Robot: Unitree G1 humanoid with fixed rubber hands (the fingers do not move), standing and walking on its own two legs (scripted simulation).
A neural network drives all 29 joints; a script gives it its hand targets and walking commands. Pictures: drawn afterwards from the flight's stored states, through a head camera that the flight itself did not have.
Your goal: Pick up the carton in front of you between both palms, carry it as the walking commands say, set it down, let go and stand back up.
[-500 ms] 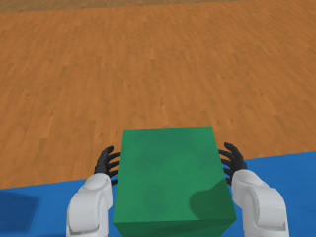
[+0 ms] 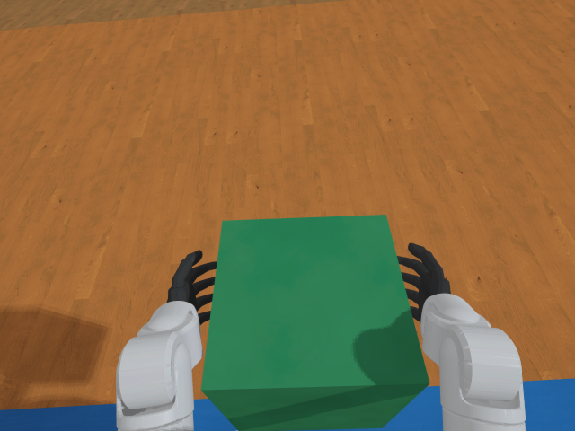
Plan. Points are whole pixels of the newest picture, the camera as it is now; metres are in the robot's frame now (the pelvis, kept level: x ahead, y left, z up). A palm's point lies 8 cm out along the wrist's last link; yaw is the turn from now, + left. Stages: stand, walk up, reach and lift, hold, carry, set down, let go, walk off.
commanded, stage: carry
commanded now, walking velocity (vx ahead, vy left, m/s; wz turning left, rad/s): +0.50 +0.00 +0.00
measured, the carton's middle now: (307, 331) +0.27 +0.00 +0.01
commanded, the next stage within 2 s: none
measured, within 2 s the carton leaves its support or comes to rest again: neither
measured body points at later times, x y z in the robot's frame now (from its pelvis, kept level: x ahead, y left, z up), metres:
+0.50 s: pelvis +0.33 +0.04 -0.01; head +0.37 +0.06 +0.44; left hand +0.69 +0.18 +0.13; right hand +0.67 -0.13 +0.14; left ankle +0.28 +0.11 -0.75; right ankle +0.40 -0.11 -0.68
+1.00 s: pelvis +0.65 +0.00 +0.00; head +0.76 -0.02 +0.44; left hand +1.05 +0.16 +0.13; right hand +1.06 -0.14 +0.13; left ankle +0.74 +0.13 -0.66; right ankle +0.60 -0.07 -0.74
